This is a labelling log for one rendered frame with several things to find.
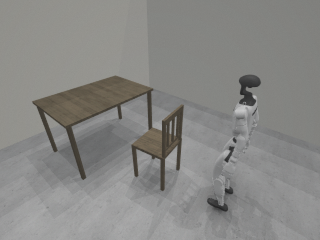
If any robot right upper arm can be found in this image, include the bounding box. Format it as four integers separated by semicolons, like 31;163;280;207
253;95;259;125

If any robot torso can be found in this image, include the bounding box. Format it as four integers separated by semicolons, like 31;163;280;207
229;101;258;152

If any robot right forearm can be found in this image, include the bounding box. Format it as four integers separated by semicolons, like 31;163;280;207
248;123;258;141

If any right robot hand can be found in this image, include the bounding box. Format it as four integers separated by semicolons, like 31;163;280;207
242;140;250;154

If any robot left forearm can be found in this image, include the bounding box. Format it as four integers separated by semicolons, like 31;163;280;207
228;136;246;165

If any robot left upper arm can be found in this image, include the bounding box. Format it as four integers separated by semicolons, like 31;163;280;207
234;106;249;142

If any robot left foot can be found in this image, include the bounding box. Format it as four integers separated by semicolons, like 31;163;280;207
207;198;228;212

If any chair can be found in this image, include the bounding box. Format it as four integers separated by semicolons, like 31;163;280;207
131;104;184;191

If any left robot hand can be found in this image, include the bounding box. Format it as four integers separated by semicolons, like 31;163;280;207
221;162;236;180

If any table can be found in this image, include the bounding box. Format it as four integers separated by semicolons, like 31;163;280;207
32;75;154;180

